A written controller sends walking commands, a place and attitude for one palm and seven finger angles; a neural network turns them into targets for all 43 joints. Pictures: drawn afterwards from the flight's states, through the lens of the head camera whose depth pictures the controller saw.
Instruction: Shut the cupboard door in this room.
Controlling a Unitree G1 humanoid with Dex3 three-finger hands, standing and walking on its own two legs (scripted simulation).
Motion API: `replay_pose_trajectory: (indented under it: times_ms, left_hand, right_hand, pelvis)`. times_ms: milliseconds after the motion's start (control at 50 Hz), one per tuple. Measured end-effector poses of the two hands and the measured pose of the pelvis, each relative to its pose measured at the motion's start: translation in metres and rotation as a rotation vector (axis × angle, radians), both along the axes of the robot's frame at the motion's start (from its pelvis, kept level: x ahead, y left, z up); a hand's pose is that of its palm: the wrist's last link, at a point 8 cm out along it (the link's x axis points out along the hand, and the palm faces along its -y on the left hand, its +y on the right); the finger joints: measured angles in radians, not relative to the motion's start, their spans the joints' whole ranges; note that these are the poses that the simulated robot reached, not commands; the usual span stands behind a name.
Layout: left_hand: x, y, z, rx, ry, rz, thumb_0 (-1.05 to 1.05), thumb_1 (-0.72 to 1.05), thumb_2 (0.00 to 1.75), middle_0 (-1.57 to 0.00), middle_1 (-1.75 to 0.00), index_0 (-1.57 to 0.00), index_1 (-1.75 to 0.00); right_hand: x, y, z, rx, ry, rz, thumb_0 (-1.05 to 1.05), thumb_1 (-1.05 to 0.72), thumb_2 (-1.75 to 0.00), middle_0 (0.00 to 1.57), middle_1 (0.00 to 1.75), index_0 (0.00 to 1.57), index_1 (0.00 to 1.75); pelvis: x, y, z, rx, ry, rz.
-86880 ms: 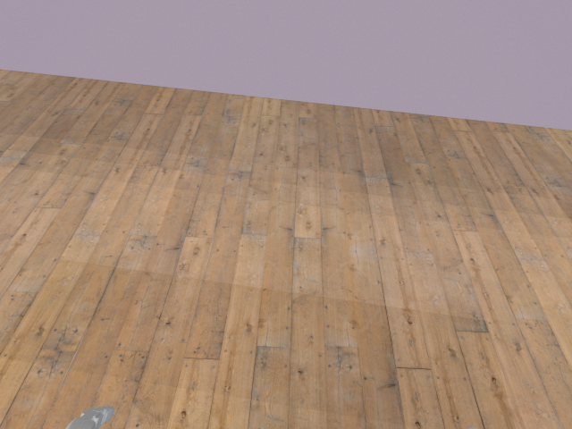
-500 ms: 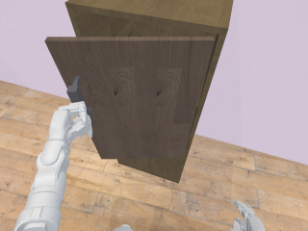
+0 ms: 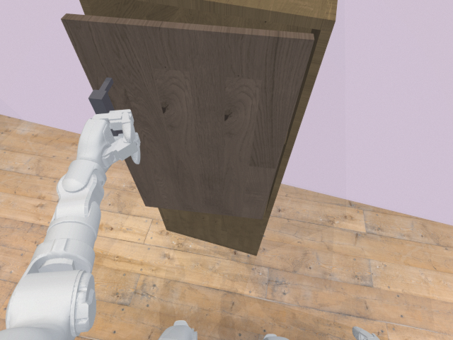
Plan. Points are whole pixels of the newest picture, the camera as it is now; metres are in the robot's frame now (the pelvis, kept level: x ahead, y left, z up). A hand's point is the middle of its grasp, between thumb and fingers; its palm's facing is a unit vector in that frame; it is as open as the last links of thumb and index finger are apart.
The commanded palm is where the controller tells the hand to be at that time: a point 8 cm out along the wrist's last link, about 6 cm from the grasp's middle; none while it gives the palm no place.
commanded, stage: push the door shut along its arc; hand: left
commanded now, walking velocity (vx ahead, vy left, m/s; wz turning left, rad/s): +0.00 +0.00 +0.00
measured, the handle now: (114, 117) +0.51 +0.21 +0.09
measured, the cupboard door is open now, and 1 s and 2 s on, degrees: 10 0 0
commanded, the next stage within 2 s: pull the fist back off the door in 0.96 s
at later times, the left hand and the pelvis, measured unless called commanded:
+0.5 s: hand (161, 117) +0.50 +0.12 +0.10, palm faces -0.25 -0.97 -0.02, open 3.1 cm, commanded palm +0.49 +0.18 +0.10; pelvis +0.00 +0.00 -0.01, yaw -1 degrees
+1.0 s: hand (164, 109) +0.52 +0.12 +0.10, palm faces -0.33 -0.94 -0.03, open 2.7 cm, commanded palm +0.55 +0.14 +0.10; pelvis -0.01 +0.00 -0.03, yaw -1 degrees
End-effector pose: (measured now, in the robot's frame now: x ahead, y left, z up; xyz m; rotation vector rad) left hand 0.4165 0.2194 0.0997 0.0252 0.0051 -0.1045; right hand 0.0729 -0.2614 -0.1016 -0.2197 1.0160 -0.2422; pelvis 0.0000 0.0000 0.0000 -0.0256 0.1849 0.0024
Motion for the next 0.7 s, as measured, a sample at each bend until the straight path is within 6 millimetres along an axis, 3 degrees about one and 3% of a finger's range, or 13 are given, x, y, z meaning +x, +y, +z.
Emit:
replay_pose_trajectory:
  times_ms: [540,700]
  left_hand:
    - [0.078,-0.043,0.004,-0.011,0.015,-0.154,0.02,0.90,0.90,-1.30,-1.50,-1.30,-1.50]
    - [0.096,-0.046,0.003,0.000,0.031,-0.173,-0.01,0.87,0.91,-1.30,-1.50,-1.30,-1.50]
  right_hand:
    - [-0.068,-0.013,-0.013,-0.023,0.173,-0.122,0.01,-0.91,-0.90,0.20,0.30,0.20,0.30]
    - [-0.083,-0.013,-0.016,-0.020,0.230,-0.142,0.01,-0.91,-0.90,0.20,0.30,0.20,0.30]
  pelvis:
    - [-0.002,-0.003,-0.015,-0.007,0.110,-0.026]
    - [0.001,-0.004,-0.019,-0.011,0.142,-0.026]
